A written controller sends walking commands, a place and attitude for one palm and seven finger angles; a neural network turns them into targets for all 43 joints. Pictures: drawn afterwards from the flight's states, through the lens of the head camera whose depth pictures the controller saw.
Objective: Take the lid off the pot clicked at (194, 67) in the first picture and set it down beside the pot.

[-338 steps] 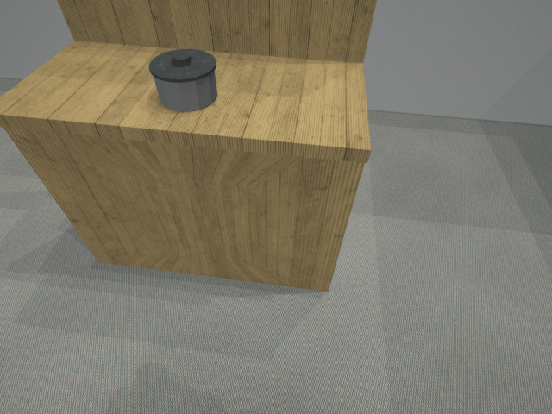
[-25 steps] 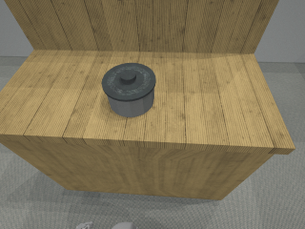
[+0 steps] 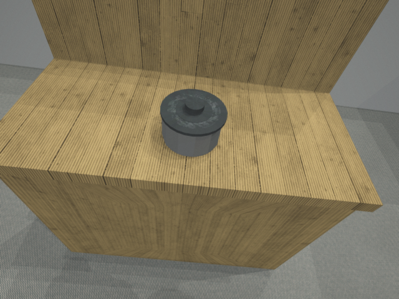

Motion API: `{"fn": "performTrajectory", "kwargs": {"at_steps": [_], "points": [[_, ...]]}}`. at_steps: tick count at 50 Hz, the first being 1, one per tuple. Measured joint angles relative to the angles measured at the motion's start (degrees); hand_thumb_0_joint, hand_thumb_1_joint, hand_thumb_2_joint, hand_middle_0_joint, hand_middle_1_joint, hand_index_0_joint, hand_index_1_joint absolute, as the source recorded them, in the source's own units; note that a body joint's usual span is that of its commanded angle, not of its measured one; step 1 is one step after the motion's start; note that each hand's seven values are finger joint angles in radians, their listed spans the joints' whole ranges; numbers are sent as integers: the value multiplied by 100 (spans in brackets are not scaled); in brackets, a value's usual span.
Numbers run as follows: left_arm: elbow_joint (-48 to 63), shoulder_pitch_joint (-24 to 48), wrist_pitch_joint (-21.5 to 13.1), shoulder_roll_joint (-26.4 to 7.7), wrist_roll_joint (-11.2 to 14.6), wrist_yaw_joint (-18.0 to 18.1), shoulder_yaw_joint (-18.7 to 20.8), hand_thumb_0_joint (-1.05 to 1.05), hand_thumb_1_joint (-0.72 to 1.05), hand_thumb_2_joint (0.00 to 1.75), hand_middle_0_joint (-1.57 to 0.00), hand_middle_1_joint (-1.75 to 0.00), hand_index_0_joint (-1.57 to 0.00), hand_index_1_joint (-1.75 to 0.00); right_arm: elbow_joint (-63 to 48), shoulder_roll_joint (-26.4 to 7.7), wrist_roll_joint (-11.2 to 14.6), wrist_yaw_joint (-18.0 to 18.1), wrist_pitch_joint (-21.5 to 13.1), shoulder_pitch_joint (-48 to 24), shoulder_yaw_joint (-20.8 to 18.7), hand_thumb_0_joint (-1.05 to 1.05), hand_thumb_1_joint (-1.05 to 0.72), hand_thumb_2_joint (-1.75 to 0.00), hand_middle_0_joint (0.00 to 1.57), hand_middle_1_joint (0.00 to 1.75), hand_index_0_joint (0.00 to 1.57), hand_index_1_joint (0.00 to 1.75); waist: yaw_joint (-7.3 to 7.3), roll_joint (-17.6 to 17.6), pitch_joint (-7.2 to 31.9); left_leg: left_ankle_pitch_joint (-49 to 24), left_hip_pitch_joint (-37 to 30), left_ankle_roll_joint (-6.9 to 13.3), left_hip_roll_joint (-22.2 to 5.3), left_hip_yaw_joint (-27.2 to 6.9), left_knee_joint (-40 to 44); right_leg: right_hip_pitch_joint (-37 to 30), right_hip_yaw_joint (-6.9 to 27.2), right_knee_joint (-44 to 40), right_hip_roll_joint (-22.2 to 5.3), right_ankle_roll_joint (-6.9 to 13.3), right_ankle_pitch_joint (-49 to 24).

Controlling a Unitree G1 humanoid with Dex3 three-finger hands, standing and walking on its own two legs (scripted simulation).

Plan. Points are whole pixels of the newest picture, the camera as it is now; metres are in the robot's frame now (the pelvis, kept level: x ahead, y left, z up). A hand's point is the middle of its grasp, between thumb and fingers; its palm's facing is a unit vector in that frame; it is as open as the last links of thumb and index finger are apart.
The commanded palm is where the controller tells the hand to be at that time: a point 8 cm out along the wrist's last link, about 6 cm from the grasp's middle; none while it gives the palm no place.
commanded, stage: come to a stop and stand still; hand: left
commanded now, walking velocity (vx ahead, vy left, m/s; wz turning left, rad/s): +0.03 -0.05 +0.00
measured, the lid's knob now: (194, 105) +0.53 +0.05 +0.09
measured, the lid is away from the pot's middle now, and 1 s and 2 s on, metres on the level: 0.00 0.00 0.00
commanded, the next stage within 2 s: look again from close up in 0.72 s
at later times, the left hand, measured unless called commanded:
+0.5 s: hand out of the picture +0.04 +0.14 -0.19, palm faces -0.01 -0.97 -0.22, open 7.3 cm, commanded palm none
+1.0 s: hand out of the picture +0.02 +0.13 -0.19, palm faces +0.03 -0.98 -0.20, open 7.4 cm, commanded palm none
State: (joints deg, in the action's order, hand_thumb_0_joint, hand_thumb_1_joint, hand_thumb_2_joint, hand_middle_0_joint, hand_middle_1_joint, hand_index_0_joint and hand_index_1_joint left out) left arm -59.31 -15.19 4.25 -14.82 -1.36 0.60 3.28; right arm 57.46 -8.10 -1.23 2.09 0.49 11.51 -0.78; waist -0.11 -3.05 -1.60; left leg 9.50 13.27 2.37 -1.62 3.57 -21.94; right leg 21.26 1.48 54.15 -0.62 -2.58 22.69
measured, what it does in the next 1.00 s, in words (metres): steps on the spot: right foot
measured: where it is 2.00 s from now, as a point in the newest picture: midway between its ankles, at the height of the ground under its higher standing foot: outside the picture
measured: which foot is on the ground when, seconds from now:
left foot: down 0.00-1.00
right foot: up 0.00-0.14, down 0.16-1.00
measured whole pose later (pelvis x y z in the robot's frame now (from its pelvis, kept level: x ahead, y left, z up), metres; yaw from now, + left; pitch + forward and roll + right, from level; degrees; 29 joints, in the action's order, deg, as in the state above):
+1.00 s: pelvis +0.02 -0.05 -0.02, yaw +1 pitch -1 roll +0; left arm -60.7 -16.5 -0.3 -10.4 -1.1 2.0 0.1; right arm 60.7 -9.2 -0.5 1.3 -0.6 11.1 -1.0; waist 0.6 -1.2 -2.9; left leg 15.9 14.1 -1.9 -3.1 1.9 -30.9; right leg 7.9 -0.8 29.7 -1.2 -0.7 20.9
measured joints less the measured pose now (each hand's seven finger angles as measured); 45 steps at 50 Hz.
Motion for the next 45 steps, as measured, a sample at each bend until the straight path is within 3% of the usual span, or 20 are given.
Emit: {"fn": "performTrajectory", "kwargs": {"at_steps": [5, 7, 8, 10, 12, 14, 24, 45], "points": [[-81, 53, -26, 160, 22, -9, -92, 1, 91, 90, -20, -29, -20, -30, 189, -70, -19, -24, 6, 250, -61, 0, -91, -90, 21, 30, 20, 30, -161, 103, 26, -99, 53, -63, -27, -42, 81, -484, -155, -1155, -85, 89, 224], [-5, 28, -175, 235, -12, 54, -191, 1, 91, 90, -20, -29, -20, -30, 218, -158, -4, -81, 47, 358, -83, 0, -91, -90, 21, 30, 20, 30, -123, 171, 72, 61, 330, -122, -74, -10, -332, -667, -153, -1876, -84, 210, 36], [103, -45, -268, 217, -21, 74, -230, 1, 91, 90, -20, -29, -20, -30, 175, -172, -8, -113, 79, 411, -87, 0, -91, -90, 21, 30, 20, 30, -79, 62, 115, 243, 539, -159, -14, 96, -673, -747, 5, -2373, -183, 332, 93], [89, -20, -355, 315, -50, 112, -279, 1, 91, 90, -20, -29, -20, -30, 134, -267, -11, -167, 119, 395, -135, 0, -91, -90, 21, 30, 20, 30, -137, 170, -16, 581, 802, -190, -77, 123, -1326, -596, 75, -2215, -164, 137, -415], [25, 12, -326, 419, -43, 100, -335, 1, 91, 90, -20, -29, -20, -30, 139, -311, -1, -178, 95, 486, -160, 1, -91, -90, 21, 30, 20, 30, -289, 298, -81, 724, 801, -206, -93, 15, -1608, -589, -12, -1821, -147, 20, -241], [32, 18, -294, 480, -35, 106, -349, 1, 91, 90, -20, -29, -20, -30, 145, -276, -2, -178, 71, 645, -147, 1, -91, -90, 20, 30, 20, 30, -335, 311, -23, 822, 779, -228, -78, -38, -1722, -611, -63, -1643, -160, 19, -44], [123, 1, -452, 502, 36, 167, -340, 1, 92, 90, -20, -30, -20, -30, 260, 74, 28, -161, -34, 732, -2, 1, -91, -90, 20, 30, 20, 30, -184, 373, 42, 786, 579, -335, -130, -119, -1462, -810, -148, -1865, -92, 125, -40], [-124, -126, -446, 462, 25, 143, -318, 1, 91, 90, -20, -30, -20, -30, 314, -117, 69, -82, -106, 20, -23, 1, -91, -90, 20, 30, 20, 30, 43, 197, -113, 656, 132, -428, -154, -166, -963, -1273, -218, -2365, -52, 196, -154]]}}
